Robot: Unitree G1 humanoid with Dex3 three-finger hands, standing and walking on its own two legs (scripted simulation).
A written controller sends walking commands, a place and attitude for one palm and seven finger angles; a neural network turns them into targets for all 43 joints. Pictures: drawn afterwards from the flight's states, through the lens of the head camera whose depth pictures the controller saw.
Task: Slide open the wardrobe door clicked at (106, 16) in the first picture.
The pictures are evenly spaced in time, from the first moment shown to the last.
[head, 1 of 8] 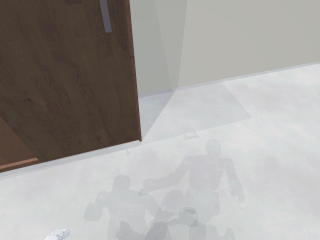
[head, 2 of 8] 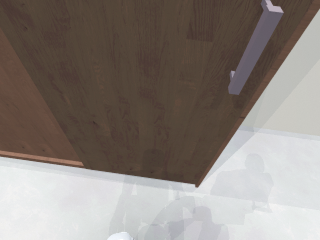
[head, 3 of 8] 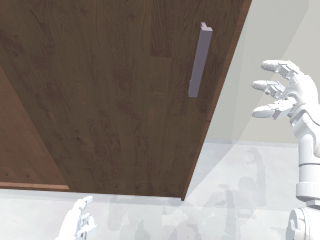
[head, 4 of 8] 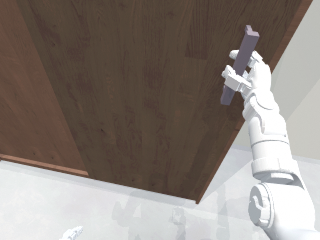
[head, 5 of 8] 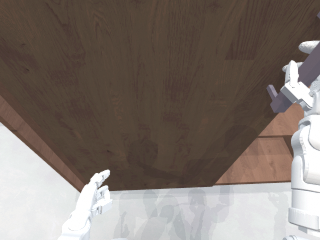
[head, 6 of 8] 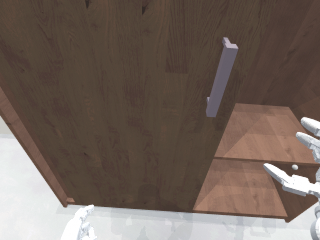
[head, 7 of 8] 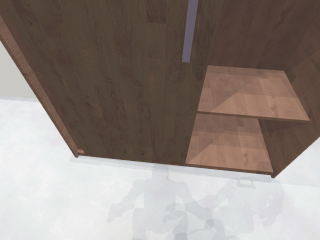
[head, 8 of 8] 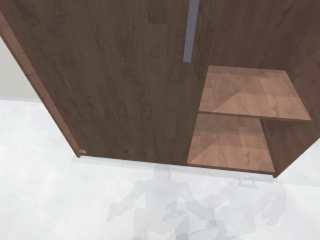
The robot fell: no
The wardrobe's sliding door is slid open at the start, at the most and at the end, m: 0.00 0.60 0.60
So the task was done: yes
